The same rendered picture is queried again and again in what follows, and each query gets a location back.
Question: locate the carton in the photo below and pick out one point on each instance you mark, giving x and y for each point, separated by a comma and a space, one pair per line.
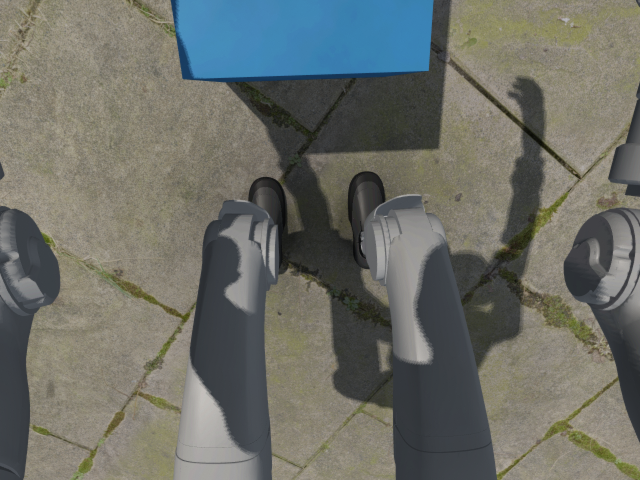
275, 40

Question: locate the robot left upper arm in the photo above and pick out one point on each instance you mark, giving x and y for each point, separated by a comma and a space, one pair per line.
29, 279

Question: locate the robot right shin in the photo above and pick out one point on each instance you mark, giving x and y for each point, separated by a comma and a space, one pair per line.
402, 201

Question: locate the robot right forearm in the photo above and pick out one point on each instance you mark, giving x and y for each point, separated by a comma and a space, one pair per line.
625, 168

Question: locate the right robot foot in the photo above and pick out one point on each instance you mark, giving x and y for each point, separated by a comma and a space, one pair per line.
365, 193

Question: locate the robot right upper arm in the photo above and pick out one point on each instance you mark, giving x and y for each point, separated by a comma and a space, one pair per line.
603, 270

